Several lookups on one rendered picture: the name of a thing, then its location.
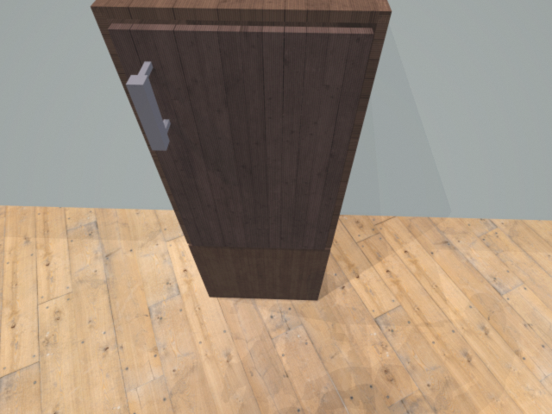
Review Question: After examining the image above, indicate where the handle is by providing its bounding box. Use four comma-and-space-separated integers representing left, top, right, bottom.
126, 61, 171, 151

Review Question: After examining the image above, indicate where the cupboard door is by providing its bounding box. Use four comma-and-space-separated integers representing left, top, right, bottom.
108, 23, 374, 249

